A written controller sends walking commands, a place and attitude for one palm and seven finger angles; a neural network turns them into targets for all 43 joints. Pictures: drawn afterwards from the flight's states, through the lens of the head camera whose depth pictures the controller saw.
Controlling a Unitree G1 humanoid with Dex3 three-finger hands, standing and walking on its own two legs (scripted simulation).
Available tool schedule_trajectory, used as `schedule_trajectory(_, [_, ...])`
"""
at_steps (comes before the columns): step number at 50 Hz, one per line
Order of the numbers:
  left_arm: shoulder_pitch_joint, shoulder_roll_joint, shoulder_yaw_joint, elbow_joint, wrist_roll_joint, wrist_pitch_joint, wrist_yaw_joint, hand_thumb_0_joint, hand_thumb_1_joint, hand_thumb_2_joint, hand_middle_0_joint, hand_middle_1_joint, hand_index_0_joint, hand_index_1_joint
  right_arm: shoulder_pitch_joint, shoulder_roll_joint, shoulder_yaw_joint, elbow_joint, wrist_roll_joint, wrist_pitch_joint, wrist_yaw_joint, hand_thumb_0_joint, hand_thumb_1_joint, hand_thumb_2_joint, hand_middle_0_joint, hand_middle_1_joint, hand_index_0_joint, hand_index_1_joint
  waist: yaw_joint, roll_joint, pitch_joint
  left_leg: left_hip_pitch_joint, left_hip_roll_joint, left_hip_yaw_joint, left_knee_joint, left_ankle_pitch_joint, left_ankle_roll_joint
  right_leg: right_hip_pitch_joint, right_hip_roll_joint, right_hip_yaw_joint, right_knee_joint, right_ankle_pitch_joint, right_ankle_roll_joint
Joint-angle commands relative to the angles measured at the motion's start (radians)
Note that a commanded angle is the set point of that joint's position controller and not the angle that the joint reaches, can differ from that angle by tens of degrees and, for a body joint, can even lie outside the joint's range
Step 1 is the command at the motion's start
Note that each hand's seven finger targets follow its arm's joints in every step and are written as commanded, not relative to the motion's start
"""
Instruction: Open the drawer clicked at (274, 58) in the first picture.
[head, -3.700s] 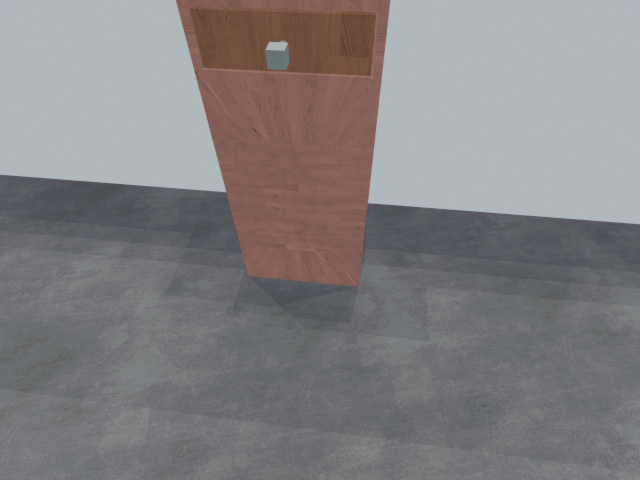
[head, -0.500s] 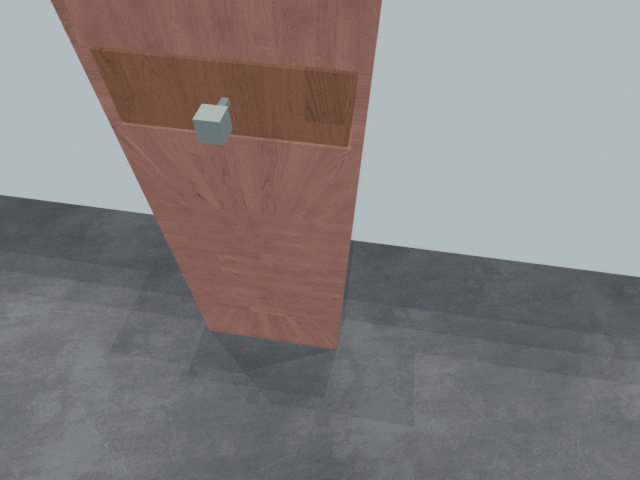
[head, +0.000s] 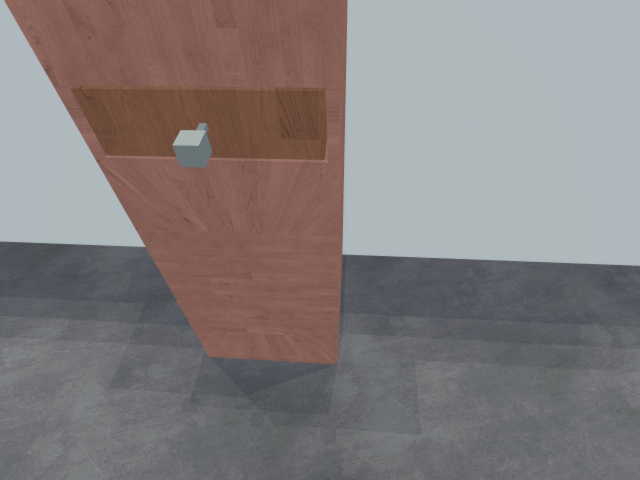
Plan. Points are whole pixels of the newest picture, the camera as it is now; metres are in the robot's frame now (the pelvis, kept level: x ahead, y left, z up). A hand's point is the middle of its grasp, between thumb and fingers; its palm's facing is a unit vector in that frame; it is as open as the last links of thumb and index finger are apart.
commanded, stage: look again from close up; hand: left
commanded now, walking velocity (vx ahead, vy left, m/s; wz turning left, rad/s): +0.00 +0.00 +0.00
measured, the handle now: (196, 141) +0.56 +0.21 +0.13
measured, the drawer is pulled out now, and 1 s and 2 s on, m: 0.00 0.00 0.00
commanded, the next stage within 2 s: raise the hand with hooked fingers in 0.34 s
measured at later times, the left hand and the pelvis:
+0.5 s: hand out of the picture +0.02 +0.16 -0.16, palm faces -0.06 -0.96 -0.28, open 7.3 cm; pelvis +0.01 -0.02 +0.00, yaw -1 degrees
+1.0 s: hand (142, 470) +0.14 +0.21 -0.01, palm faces +0.01 -0.09 -1.00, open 9.3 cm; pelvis -0.02 -0.04 -0.03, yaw +2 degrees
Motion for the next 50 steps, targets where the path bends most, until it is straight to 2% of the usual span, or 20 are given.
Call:
schedule_trajectory(1, [0.045,0.101,0.015,-0.039,0.001,-0.012,-0.001,0.000,0.900,0.900,-0.200,-0.300,-0.200,-0.300,0.041,-0.086,-0.010,-0.048,0.001,-0.014,0.000,0.000,-0.900,-0.900,0.200,0.300,0.200,0.300,0.018,-0.060,0.060,-0.075,0.104,-0.098,-0.124,0.182,0.029,-0.003,-0.056,0.056,-0.059,0.115,-0.049])
schedule_trajectory(21, [0.094,0.097,0.023,-0.011,0.002,-0.014,-0.003,0.000,0.900,0.900,-0.200,-0.300,-0.200,-0.300,0.036,-0.068,-0.007,0.017,0.005,-0.014,-0.010,0.000,-0.900,-0.900,0.200,0.300,0.200,0.300,0.019,-0.065,0.035,-0.008,0.095,-0.059,-0.118,0.200,0.017,0.006,-0.072,0.086,-0.078,0.247,-0.050])
schedule_trajectory(22, [0.194,0.126,0.031,0.026,0.009,-0.030,0.038,0.000,0.900,0.900,-0.200,-0.300,-0.200,-0.300,-0.081,-0.115,-0.025,-0.051,0.015,-0.011,0.002,0.000,-0.900,-0.900,0.200,0.300,0.200,0.300,0.069,-0.237,0.060,-0.106,0.115,-0.028,0.088,0.215,-0.016,0.024,-0.136,0.139,-0.097,0.656,-0.021])
schedule_trajectory(23, [-0.605,0.389,-0.040,-1.499,0.135,-0.209,0.035,0.000,0.877,0.890,-0.202,-0.315,-0.202,-0.315,-0.066,-0.246,-0.021,-0.394,0.067,-0.165,-0.051,0.000,-0.900,-0.900,0.200,0.300,0.200,0.300,-0.028,0.080,-0.440,0.148,-0.005,-0.017,-0.067,0.399,0.037,0.102,-0.031,0.162,0.013,0.547,-0.056])
schedule_trajectory(24, [-0.169,0.364,0.052,-1.203,0.152,-0.115,0.113,0.000,0.853,0.880,-0.203,-0.330,-0.203,-0.330,-0.149,-0.165,-0.030,-0.332,0.054,-0.254,-0.099,0.000,-0.900,-0.900,0.200,0.300,0.200,0.300,0.053,0.247,-0.388,0.193,0.026,-0.016,-0.064,0.594,0.040,0.064,-0.003,0.072,0.057,0.329,-0.068])
schedule_trajectory(25, [-0.120,0.271,0.026,-1.176,0.102,-0.043,0.170,0.000,0.830,0.870,-0.205,-0.345,-0.205,-0.345,-0.128,-0.157,-0.050,-0.275,0.069,-0.282,-0.100,0.000,-0.900,-0.900,0.200,0.300,0.200,0.300,0.040,0.249,-0.287,0.112,0.033,-0.024,-0.050,0.490,0.001,-0.016,0.002,0.013,0.035,0.159,-0.051])
schedule_trajectory(26, [0.155,0.088,-0.076,-1.036,0.136,0.054,0.179,0.000,0.807,0.860,-0.207,-0.360,-0.207,-0.360,-0.122,-0.107,-0.039,-0.291,0.080,-0.295,-0.094,0.000,-0.900,-0.900,0.200,0.300,0.200,0.300,0.033,0.169,-0.204,0.038,0.039,-0.030,-0.062,0.432,0.005,-0.053,0.008,0.006,0.025,0.146,-0.043])
schedule_trajectory(27, [0.029,0.104,-0.108,-1.257,0.174,0.050,0.176,0.000,0.783,0.850,-0.208,-0.375,-0.208,-0.375,-0.173,-0.137,-0.033,-0.380,0.082,-0.313,-0.084,0.000,-0.900,-0.900,0.200,0.300,0.200,0.300,0.029,0.115,-0.116,0.000,0.030,-0.051,-0.058,0.370,0.007,-0.078,0.001,0.009,0.014,0.175,-0.044])
schedule_trajectory(28, [0.055,0.177,-0.059,-1.279,0.268,0.042,0.196,0.000,0.760,0.840,-0.210,-0.390,-0.210,-0.390,-0.190,-0.175,-0.040,-0.393,0.056,-0.316,-0.083,0.000,-0.900,-0.900,0.200,0.300,0.200,0.300,0.015,0.049,-0.151,-0.014,0.021,-0.047,-0.026,0.327,0.013,-0.126,0.012,0.009,0.014,0.158,-0.049])
schedule_trajectory(30, [0.117,0.183,-0.073,-1.248,0.437,0.046,0.241,0.000,0.713,0.820,-0.213,-0.420,-0.213,-0.420,-0.193,-0.184,-0.038,-0.462,0.016,-0.291,-0.062,0.000,-0.900,-0.900,0.200,0.300,0.200,0.300,0.007,-0.081,-0.101,-0.106,-0.012,-0.064,0.027,0.274,0.020,-0.209,0.032,-0.001,0.030,0.102,-0.053])
schedule_trajectory(33, [0.434,0.149,-0.065,-1.077,0.691,0.058,0.282,0.000,0.643,0.790,-0.218,-0.465,-0.218,-0.465,-0.240,-0.181,-0.072,-0.552,-0.023,-0.192,-0.012,0.000,-0.900,-0.900,0.200,0.300,0.200,0.300,0.106,-0.330,-0.038,-0.260,-0.036,-0.038,0.067,0.172,0.002,-0.226,0.032,0.029,0.025,-0.025,-0.049])
schedule_trajectory(34, [0.521,0.130,-0.070,-1.060,0.755,0.053,0.284,0.000,0.620,0.780,-0.220,-0.480,-0.220,-0.480,-0.261,-0.178,-0.074,-0.577,-0.029,-0.143,0.008,0.000,-0.900,-0.900,0.200,0.300,0.200,0.300,0.135,-0.345,-0.028,-0.295,-0.038,-0.025,0.067,0.159,-0.005,-0.197,0.029,0.047,0.029,0.011,-0.054])
schedule_trajectory(35, [0.548,0.167,-0.031,-1.054,0.821,0.039,0.283,0.000,0.597,0.770,-0.222,-0.495,-0.222,-0.495,-0.275,-0.171,-0.079,-0.588,-0.021,-0.096,0.030,0.000,-0.900,-0.900,0.200,0.300,0.200,0.300,0.170,-0.351,-0.059,-0.321,-0.038,-0.015,0.067,0.187,-0.011,-0.149,0.023,0.083,0.040,0.088,-0.064])
schedule_trajectory(38, [0.411,0.253,0.003,-1.242,0.949,-0.009,0.302,0.000,0.527,0.740,-0.227,-0.540,-0.227,-0.540,-0.345,-0.168,-0.059,-0.673,-0.018,-0.008,0.067,0.000,-0.900,-0.900,0.200,0.300,0.200,0.300,0.184,-0.261,-0.140,-0.331,-0.052,0.003,0.090,0.189,-0.009,-0.100,0.011,0.117,0.090,0.158,-0.073])
schedule_trajectory(40, [0.303,0.334,0.062,-1.350,1.010,-0.021,0.331,0.000,0.480,0.720,-0.230,-0.570,-0.230,-0.570,-0.347,-0.160,-0.057,-0.690,-0.024,0.020,0.073,0.000,-0.900,-0.900,0.200,0.300,0.200,0.300,0.178,-0.153,-0.174,-0.308,-0.065,0.006,0.106,0.161,-0.004,-0.096,0.015,0.142,0.091,0.132,-0.074])
schedule_trajectory(43, [0.105,0.411,0.117,-1.492,1.071,-0.027,0.394,0.000,0.410,0.690,-0.235,-0.615,-0.235,-0.615,-0.335,-0.148,-0.057,-0.707,-0.056,0.039,0.062,0.000,-0.900,-0.900,0.200,0.300,0.200,0.300,0.142,0.036,-0.304,-0.190,-0.075,-0.004,0.168,0.188,0.003,-0.158,0.026,0.184,0.112,0.165,-0.082])
schedule_trajectory(45, [-0.119,0.461,0.127,-1.606,1.075,-0.052,0.420,0.000,0.363,0.670,-0.238,-0.645,-0.238,-0.645,-0.334,-0.143,-0.059,-0.695,-0.074,0.046,0.050,0.000,-0.900,-0.900,0.200,0.300,0.200,0.300,0.081,0.033,-0.341,-0.119,-0.074,-0.027,0.225,0.174,0.012,-0.234,0.017,0.205,0.094,0.103,-0.072])
schedule_trajectory(46, [-0.169,0.441,0.105,-1.602,1.058,-0.073,0.424,0.000,0.340,0.660,-0.240,-0.660,-0.240,-0.660,-0.335,-0.140,-0.062,-0.688,-0.077,0.041,0.041,0.000,-0.900,-0.900,0.200,0.300,0.200,0.300,0.060,0.038,-0.322,-0.082,-0.074,-0.032,0.248,0.159,0.019,-0.277,0.011,0.209,0.073,0.070,-0.070])
schedule_trajectory(49, [-0.205,0.428,0.079,-1.567,1.009,-0.133,0.400,0.000,0.270,0.630,-0.245,-0.705,-0.245,-0.705,-0.328,-0.147,-0.061,-0.665,-0.077,0.025,0.031,0.000,-0.900,-0.900,0.200,0.300,0.200,0.300,0.032,0.038,-0.297,-0.050,-0.065,-0.045,0.257,0.151,0.027,-0.308,0.013,0.166,0.068,0.074,-0.064])
schedule_trajectory(50, [-0.216,0.399,0.055,-1.549,0.991,-0.135,0.385,0.000,0.247,0.620,-0.247,-0.720,-0.247,-0.720,-0.340,-0.145,-0.058,-0.667,-0.076,0.025,0.031,0.000,-0.900,-0.900,0.200,0.300,0.200,0.300,0.017,-0.003,-0.276,-0.055,-0.063,-0.056,0.257,0.149,0.030,-0.314,0.015,0.152,0.064,0.079,-0.059])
